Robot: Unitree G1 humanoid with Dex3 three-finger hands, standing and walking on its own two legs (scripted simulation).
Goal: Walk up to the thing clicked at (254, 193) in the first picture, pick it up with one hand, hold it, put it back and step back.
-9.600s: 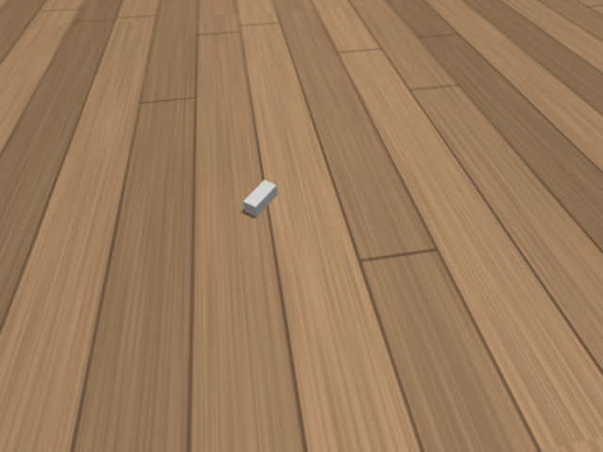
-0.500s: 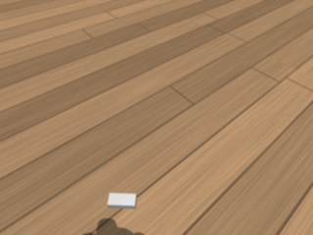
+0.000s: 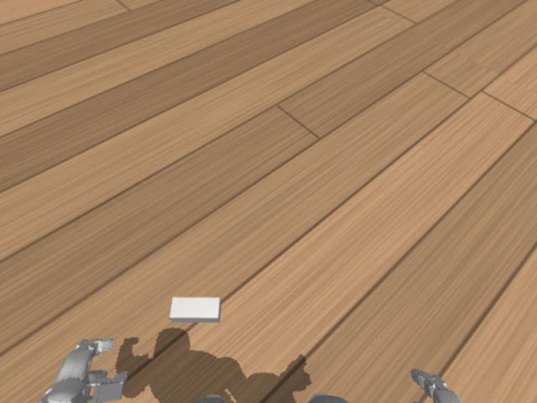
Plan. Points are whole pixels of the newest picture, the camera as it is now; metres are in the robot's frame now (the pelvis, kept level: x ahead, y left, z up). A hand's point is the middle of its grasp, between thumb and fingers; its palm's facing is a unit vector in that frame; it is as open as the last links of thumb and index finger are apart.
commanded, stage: rise first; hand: left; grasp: from above
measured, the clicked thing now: (196, 310) +0.44 +0.23 -0.73
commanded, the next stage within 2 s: none
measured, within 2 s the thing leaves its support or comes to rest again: neither
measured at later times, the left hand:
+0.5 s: hand out of the picture +0.13 +0.27 -0.21, palm faces -0.15 -0.88 -0.46, open 14.2 cm
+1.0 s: hand (138, 371) +0.21 +0.29 -0.37, palm faces -0.43 -0.57 -0.70, open 14.2 cm
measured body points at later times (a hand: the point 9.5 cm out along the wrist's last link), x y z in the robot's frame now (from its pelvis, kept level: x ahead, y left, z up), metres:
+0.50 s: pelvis +0.00 +0.01 -0.07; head +0.10 +0.02 +0.37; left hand +0.14 +0.31 -0.18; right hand +0.17 -0.24 -0.16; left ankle +0.01 +0.12 -0.72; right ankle +0.01 -0.13 -0.72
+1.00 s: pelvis -0.05 +0.00 -0.23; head +0.13 +0.01 +0.19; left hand +0.23 +0.32 -0.32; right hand +0.15 -0.27 -0.33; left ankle +0.01 +0.12 -0.72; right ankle +0.00 -0.13 -0.72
